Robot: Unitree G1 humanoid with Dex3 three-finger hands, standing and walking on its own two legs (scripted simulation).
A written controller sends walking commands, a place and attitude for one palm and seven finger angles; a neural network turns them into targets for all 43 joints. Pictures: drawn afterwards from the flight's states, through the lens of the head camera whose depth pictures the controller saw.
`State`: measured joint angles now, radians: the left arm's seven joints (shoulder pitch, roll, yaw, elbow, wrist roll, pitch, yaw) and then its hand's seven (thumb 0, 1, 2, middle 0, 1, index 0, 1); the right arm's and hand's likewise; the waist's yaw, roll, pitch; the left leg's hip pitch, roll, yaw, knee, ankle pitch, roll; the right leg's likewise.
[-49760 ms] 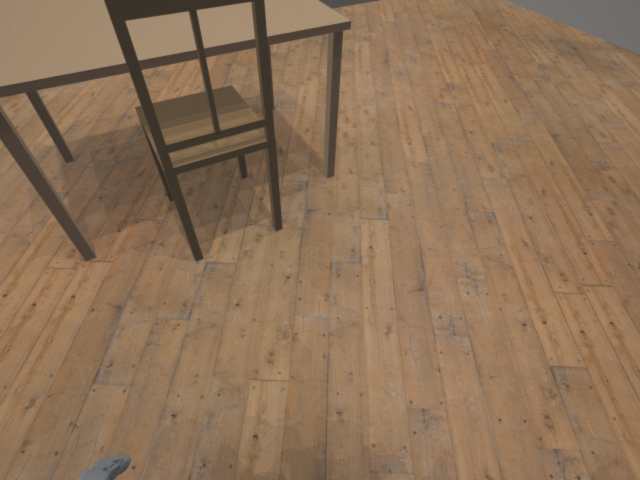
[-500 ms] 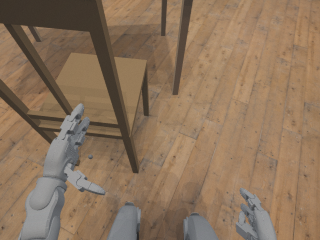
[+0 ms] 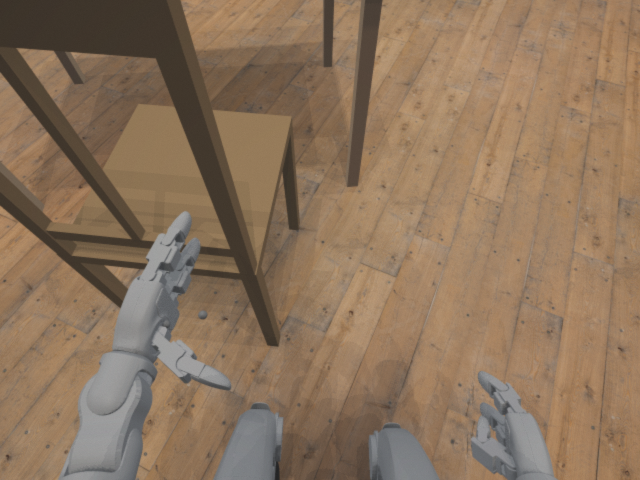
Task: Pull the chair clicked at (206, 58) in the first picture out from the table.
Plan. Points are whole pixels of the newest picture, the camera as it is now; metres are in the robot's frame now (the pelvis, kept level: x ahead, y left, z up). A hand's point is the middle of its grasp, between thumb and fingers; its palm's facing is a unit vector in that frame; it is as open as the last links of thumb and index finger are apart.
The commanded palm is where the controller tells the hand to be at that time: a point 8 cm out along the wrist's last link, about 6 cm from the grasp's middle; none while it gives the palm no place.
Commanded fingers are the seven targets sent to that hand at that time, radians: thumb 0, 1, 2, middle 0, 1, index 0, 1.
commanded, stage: aim the fingers beside a spindle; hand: left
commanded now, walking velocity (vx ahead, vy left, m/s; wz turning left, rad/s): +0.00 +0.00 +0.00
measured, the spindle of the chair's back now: (86, 165) +0.49 +0.33 +0.07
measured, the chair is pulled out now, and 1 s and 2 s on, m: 0.31 0.31 0.31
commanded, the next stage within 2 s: none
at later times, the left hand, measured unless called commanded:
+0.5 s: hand (191, 291) +0.32 +0.17 +0.04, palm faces -0.07 -1.00 -0.06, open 16.9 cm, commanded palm +0.30 +0.22 +0.04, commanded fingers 0.00 -0.50 0.30 -0.06 -0.08 -0.06 -0.08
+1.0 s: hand (207, 305) +0.32 +0.15 +0.02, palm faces -0.12 -0.99 -0.02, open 17.0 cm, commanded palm +0.30 +0.21 +0.03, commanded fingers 0.00 -0.50 0.30 -0.06 -0.08 -0.06 -0.08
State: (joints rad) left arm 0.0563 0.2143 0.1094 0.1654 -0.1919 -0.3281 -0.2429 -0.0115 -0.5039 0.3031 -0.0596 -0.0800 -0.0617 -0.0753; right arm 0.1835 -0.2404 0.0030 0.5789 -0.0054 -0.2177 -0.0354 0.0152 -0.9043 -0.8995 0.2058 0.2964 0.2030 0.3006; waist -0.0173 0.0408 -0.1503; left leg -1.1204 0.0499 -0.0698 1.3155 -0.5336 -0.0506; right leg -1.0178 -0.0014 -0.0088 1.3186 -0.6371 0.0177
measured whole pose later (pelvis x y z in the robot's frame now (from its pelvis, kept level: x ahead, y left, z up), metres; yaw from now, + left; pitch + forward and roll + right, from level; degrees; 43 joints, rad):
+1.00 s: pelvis -0.01 +0.01 +0.00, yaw +0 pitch +20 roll -2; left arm -0.07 0.21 0.11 0.30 -0.18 -0.30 -0.23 -0.01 -0.50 0.30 -0.06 -0.08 -0.06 -0.07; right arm 0.20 -0.23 0.01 0.58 0.01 -0.16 -0.02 0.01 -0.90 -0.90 0.21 0.30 0.20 0.30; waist -0.03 0.04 -0.16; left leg -1.16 0.05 -0.06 1.33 -0.52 -0.04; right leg -1.05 0.00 0.00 1.32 -0.62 0.03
